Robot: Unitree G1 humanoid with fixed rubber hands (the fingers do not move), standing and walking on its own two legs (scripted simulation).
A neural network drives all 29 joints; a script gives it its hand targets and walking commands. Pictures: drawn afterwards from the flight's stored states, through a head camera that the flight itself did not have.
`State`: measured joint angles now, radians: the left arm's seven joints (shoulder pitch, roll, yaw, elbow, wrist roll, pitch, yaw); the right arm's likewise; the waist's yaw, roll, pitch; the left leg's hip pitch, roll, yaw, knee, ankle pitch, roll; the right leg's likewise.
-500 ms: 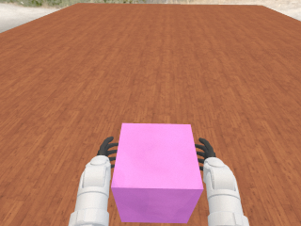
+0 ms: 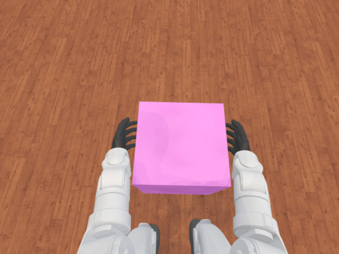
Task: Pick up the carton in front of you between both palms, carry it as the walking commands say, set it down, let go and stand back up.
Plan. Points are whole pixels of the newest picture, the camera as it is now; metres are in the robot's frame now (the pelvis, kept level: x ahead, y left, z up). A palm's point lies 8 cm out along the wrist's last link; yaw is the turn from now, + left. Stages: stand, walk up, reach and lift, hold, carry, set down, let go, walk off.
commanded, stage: set down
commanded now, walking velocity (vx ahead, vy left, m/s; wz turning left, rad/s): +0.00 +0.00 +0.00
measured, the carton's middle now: (178, 154) +0.36 -0.02 -0.13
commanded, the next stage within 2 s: none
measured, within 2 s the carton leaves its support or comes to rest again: rests again in 1.84 s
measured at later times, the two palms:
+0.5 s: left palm (135, 146) +0.41 +0.12 -0.20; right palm (226, 149) +0.40 -0.17 -0.20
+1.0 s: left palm (145, 147) +0.47 +0.11 -0.36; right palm (218, 154) +0.43 -0.19 -0.36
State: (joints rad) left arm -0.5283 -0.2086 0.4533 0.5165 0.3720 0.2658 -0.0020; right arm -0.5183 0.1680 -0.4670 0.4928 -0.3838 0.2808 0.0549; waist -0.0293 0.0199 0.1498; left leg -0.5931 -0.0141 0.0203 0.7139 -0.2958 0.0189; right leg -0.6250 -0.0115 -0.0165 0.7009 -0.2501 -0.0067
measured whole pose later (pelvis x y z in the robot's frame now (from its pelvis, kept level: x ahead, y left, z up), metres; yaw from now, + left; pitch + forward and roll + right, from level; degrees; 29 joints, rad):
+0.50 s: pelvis -0.04 -0.01 -0.13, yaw +2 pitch +38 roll +0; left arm -0.85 -0.10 0.48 0.61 0.27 0.28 0.02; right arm -0.82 0.11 -0.53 0.54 -0.29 0.30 0.01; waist -0.04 0.04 -0.12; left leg -1.55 -0.03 -0.01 1.33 -0.44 0.00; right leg -1.57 0.00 0.00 1.31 -0.40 -0.01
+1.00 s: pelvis -0.06 -0.01 -0.26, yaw +2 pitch +47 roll +0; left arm -1.16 0.05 0.39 0.73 0.20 0.31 0.06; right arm -1.07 0.01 -0.53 0.58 -0.22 0.33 -0.04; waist -0.07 0.04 -0.06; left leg -2.06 -0.04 -0.01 1.77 -0.53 0.00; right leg -2.07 -0.01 0.00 1.74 -0.49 0.01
